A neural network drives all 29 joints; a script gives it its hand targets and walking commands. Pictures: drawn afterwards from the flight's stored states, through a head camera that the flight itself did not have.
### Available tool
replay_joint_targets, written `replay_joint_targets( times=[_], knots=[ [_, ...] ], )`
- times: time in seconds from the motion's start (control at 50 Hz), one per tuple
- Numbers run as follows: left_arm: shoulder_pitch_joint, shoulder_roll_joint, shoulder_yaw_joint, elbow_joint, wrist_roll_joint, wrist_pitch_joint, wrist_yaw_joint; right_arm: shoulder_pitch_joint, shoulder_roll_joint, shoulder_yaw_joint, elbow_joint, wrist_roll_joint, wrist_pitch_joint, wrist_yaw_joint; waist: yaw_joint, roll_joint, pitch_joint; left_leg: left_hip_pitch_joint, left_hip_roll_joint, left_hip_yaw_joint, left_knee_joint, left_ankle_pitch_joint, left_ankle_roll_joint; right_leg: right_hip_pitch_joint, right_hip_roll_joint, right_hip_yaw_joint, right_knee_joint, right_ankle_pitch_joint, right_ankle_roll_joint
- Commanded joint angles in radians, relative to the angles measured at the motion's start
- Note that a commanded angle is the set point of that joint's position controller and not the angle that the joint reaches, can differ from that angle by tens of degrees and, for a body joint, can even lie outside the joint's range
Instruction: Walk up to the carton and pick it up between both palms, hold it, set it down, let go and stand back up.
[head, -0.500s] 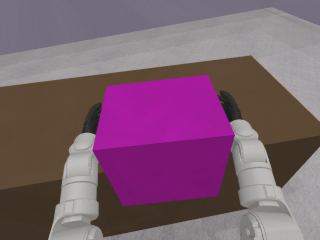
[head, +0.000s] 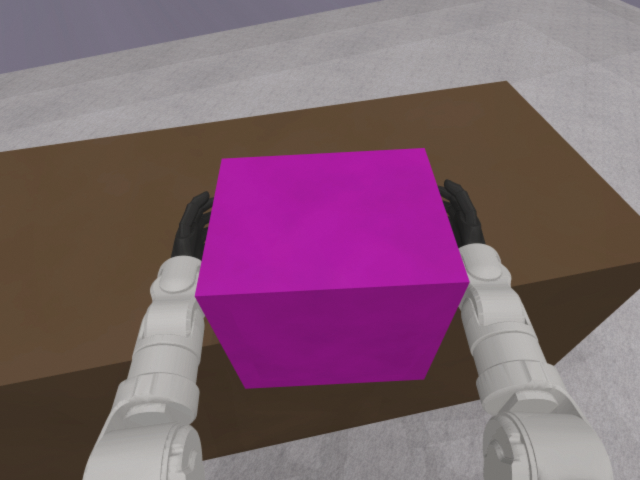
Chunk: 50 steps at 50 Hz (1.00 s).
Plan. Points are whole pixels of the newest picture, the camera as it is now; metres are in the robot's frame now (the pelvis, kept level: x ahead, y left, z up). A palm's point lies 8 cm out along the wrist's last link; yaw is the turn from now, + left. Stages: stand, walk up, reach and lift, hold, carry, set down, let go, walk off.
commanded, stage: set down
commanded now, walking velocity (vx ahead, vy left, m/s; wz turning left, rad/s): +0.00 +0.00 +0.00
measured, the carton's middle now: (329, 276) +0.39 +0.01 +0.03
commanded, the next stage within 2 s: none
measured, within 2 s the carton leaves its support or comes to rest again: neither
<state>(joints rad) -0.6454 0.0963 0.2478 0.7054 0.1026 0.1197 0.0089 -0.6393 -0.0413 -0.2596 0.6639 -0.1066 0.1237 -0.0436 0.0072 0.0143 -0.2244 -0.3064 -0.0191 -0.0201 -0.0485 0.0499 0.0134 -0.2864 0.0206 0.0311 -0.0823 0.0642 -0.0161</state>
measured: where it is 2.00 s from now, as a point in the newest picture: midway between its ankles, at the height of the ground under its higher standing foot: outside the picture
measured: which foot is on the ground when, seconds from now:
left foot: down 0.00-1.00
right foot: down 0.00-1.00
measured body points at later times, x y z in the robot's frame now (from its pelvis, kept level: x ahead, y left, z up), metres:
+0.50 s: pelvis +0.01 +0.01 +0.00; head +0.06 +0.00 +0.45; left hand +0.44 +0.19 +0.08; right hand +0.45 -0.16 +0.08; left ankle -0.02 +0.11 -0.75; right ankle -0.02 -0.11 -0.75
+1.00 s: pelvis +0.01 +0.00 +0.00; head +0.09 +0.00 +0.44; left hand +0.47 +0.19 +0.07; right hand +0.48 -0.16 +0.06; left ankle -0.02 +0.11 -0.75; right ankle -0.02 -0.11 -0.75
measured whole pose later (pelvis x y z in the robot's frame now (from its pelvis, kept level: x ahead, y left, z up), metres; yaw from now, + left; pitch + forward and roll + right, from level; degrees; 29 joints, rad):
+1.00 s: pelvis +0.01 +0.00 +0.00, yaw +0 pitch +25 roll +0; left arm -0.91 0.17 0.29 1.09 0.10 -0.01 0.02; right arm -0.89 -0.11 -0.29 1.02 -0.09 0.00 -0.09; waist 0.01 0.01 -0.29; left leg -0.44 -0.02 -0.01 -0.06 0.06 0.02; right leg -0.44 0.01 0.02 -0.06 0.05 -0.01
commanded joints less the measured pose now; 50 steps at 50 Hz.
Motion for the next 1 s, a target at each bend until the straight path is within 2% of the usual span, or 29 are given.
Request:
replay_joint_targets(
  times=[0.0,0.02,0.04,0.08,0.1,0.16,0.18,0.2,0.22,0.24,0.26,0.34,0.38,0.48,0.5,0.56,0.6,0.62,0.64,0.66,0.7,0.74,0.8,0.84,0.86,0.88,0.92,0.96,0.98],
  knots=[
    [-0.568,-0.472,-0.310,-0.143,-0.030,-0.075,-0.113,-0.565,0.463,0.313,-0.158,0.020,-0.060,0.093,0.003,-0.014,-0.568,0.254,-0.002,0.023,0.098,0.354,-0.030,0.310,-0.005,-0.024,0.120,0.322,0.020],
    [-0.566,-0.471,-0.306,-0.133,-0.027,-0.078,-0.113,-0.573,0.471,0.329,-0.157,0.015,-0.062,0.092,0.009,-0.040,-0.571,0.241,0.001,0.025,0.092,0.387,-0.021,0.333,-0.010,-0.026,0.122,0.365,0.024],
    [-0.550,-0.464,-0.298,-0.121,-0.031,-0.078,-0.112,-0.565,0.463,0.331,-0.164,0.016,-0.065,0.087,0.006,-0.027,-0.580,0.268,-0.010,0.030,0.088,0.425,-0.020,0.348,-0.011,-0.025,0.145,0.436,0.034],
    [-0.569,-0.437,-0.294,-0.132,-0.031,-0.080,-0.108,-0.553,0.450,0.318,-0.158,0.029,-0.061,0.083,0.012,-0.011,-0.565,0.242,-0.004,0.029,0.094,0.443,-0.025,0.369,-0.009,-0.028,0.140,0.453,0.031],
    [-0.572,-0.424,-0.294,-0.153,-0.040,-0.078,-0.105,-0.540,0.453,0.314,-0.145,0.042,-0.056,0.081,0.013,-0.048,-0.569,0.250,-0.001,0.015,0.096,0.449,-0.021,0.358,-0.008,-0.019,0.146,0.456,0.031],
    [-0.550,-0.435,-0.285,-0.140,-0.023,-0.067,-0.103,-0.562,0.469,0.318,-0.165,0.040,-0.052,0.078,0.013,-0.016,-0.586,0.267,-0.022,0.034,0.081,0.465,-0.010,0.385,-0.019,-0.020,0.161,0.540,0.043],
    [-0.566,-0.430,-0.293,-0.149,-0.028,-0.068,-0.105,-0.566,0.468,0.336,-0.157,0.041,-0.048,0.074,0.017,-0.027,-0.584,0.272,-0.015,0.035,0.076,0.477,-0.003,0.402,-0.018,-0.013,0.168,0.567,0.049],
    [-0.574,-0.432,-0.280,-0.147,-0.031,-0.065,-0.105,-0.576,0.459,0.336,-0.169,0.041,-0.046,0.071,0.026,-0.028,-0.623,0.301,-0.009,0.031,0.078,0.493,-0.012,0.410,-0.014,-0.023,0.167,0.551,0.049],
    [-0.593,-0.413,-0.285,-0.150,-0.026,-0.058,-0.105,-0.571,0.451,0.312,-0.146,0.040,-0.040,0.071,0.013,-0.002,-0.583,0.292,-0.009,0.035,0.086,0.477,-0.014,0.391,-0.013,-0.019,0.166,0.516,0.046],
    [-0.600,-0.402,-0.257,-0.130,-0.029,-0.057,-0.105,-0.572,0.450,0.301,-0.123,0.041,-0.034,0.074,0.021,-0.028,-0.573,0.295,-0.004,0.029,0.088,0.452,-0.011,0.377,-0.013,-0.024,0.160,0.480,0.046],
    [-0.609,-0.416,-0.259,-0.123,-0.027,-0.049,-0.108,-0.585,0.439,0.292,-0.109,0.021,-0.025,0.076,0.009,-0.045,-0.534,0.279,0.001,0.026,0.074,0.421,-0.017,0.363,-0.011,-0.022,0.143,0.441,0.036],
    [-0.635,-0.401,-0.203,-0.076,0.026,-0.048,-0.110,-0.627,0.431,0.233,-0.092,0.005,-0.028,0.080,0.026,0.020,-0.550,0.269,-0.006,0.043,0.066,0.375,-0.011,0.347,-0.015,-0.021,0.132,0.418,0.032],
    [-0.666,-0.416,-0.197,-0.052,0.026,-0.060,-0.110,-0.653,0.439,0.230,-0.070,-0.016,-0.037,0.086,0.018,-0.023,-0.555,0.270,0.004,0.026,0.064,0.382,-0.016,0.315,-0.011,-0.029,0.124,0.386,0.037],
    [-0.709,-0.409,-0.156,-0.009,0.061,-0.088,-0.116,-0.670,0.409,0.159,0.021,-0.051,-0.066,0.103,-0.007,-0.002,-0.561,0.298,0.004,0.040,0.073,0.380,-0.030,0.238,-0.008,-0.041,0.083,0.306,0.016],
    [-0.724,-0.386,-0.144,-0.016,0.046,-0.099,-0.115,-0.670,0.395,0.152,0.029,-0.054,-0.073,0.101,-0.004,-0.019,-0.545,0.283,0.008,0.031,0.078,0.385,-0.035,0.240,-0.002,-0.046,0.075,0.296,0.010],
    [-0.721,-0.364,-0.123,0.034,0.065,-0.112,-0.105,-0.700,0.366,0.119,0.024,-0.063,-0.092,0.094,0.009,0.032,-0.566,0.291,0.014,0.027,0.062,0.362,-0.032,0.181,-0.006,-0.048,0.048,0.231,0.008],
    [-0.721,-0.342,-0.107,0.015,0.067,-0.125,-0.095,-0.703,0.334,0.114,0.019,-0.076,-0.103,0.089,-0.001,-0.009,-0.582,0.282,0.019,0.026,0.063,0.314,-0.033,0.163,-0.003,-0.054,0.031,0.175,0.004],
    [-0.737,-0.305,-0.085,0.044,0.073,-0.131,-0.089,-0.716,0.323,0.102,0.033,-0.072,-0.108,0.085,0.015,-0.005,-0.569,0.253,0.016,0.038,0.065,0.306,-0.027,0.161,-0.005,-0.050,0.041,0.186,0.003],
    [-0.724,-0.323,-0.079,0.051,0.083,-0.134,-0.086,-0.723,0.310,0.091,0.037,-0.078,-0.115,0.083,-0.002,0.009,-0.596,0.261,0.014,0.038,0.063,0.271,-0.027,0.171,-0.012,-0.049,0.043,0.177,0.001],
    [-0.730,-0.302,-0.060,0.068,0.082,-0.141,-0.081,-0.726,0.290,0.077,0.055,-0.084,-0.119,0.078,0.008,0.014,-0.583,0.238,0.016,0.041,0.061,0.248,-0.021,0.153,-0.010,-0.050,0.041,0.138,-0.001],
    [-0.736,-0.244,-0.049,0.082,0.090,-0.153,-0.073,-0.699,0.254,0.051,0.099,-0.095,-0.124,0.074,-0.001,0.003,-0.574,0.212,0.010,0.055,0.067,0.229,-0.032,0.136,-0.005,-0.058,0.035,0.112,0.007],
    [-0.731,-0.174,-0.013,0.105,0.098,-0.160,-0.064,-0.681,0.195,0.021,0.122,-0.096,-0.135,0.063,0.011,-0.008,-0.588,0.206,0.005,0.056,0.056,0.200,-0.030,0.137,-0.007,-0.071,0.047,0.117,0.019],
    [-0.702,-0.027,0.032,0.142,0.100,-0.171,-0.036,-0.687,0.046,-0.026,0.115,-0.095,-0.155,0.027,0.008,0.017,-0.596,0.163,0.007,0.061,0.053,0.157,-0.029,0.112,-0.015,-0.067,0.048,0.095,0.025],
    [-0.722,0.049,0.046,0.160,0.071,-0.183,-0.017,-0.682,-0.025,-0.030,0.153,-0.081,-0.160,-0.003,-0.010,-0.033,-0.604,0.150,0.004,0.065,0.061,0.129,-0.021,0.108,-0.017,-0.069,0.075,0.117,0.029],
    [-0.715,0.070,0.042,0.168,0.064,-0.181,-0.012,-0.697,-0.051,-0.034,0.155,-0.061,-0.163,-0.018,0.000,-0.001,-0.630,0.141,0.001,0.062,0.061,0.098,-0.024,0.108,-0.019,-0.064,0.090,0.104,0.025],
    [-0.726,0.082,0.023,0.190,0.032,-0.182,-0.005,-0.702,-0.053,-0.021,0.176,-0.045,-0.161,-0.026,-0.005,-0.019,-0.624,0.146,0.008,0.058,0.066,0.128,-0.023,0.112,-0.017,-0.068,0.110,0.120,0.032],
    [-0.710,0.113,0.009,0.223,0.006,-0.175,0.008,-0.699,-0.067,-0.002,0.187,0.008,-0.165,-0.038,0.008,0.016,-0.614,0.115,0.000,0.063,0.078,0.186,-0.031,0.137,-0.024,-0.060,0.135,0.173,0.032],
    [-0.685,0.145,0.010,0.252,-0.024,-0.178,0.019,-0.700,-0.104,0.026,0.204,0.030,-0.168,-0.051,0.016,-0.031,-0.685,0.153,-0.006,0.070,0.106,0.276,-0.033,0.170,-0.023,-0.053,0.171,0.286,0.054],
    [-0.668,0.161,0.009,0.267,-0.035,-0.182,0.020,-0.721,-0.117,0.046,0.177,0.056,-0.173,-0.056,0.027,-0.029,-0.728,0.153,-0.007,0.061,0.120,0.294,-0.030,0.206,-0.019,-0.048,0.194,0.321,0.056]
  ],
)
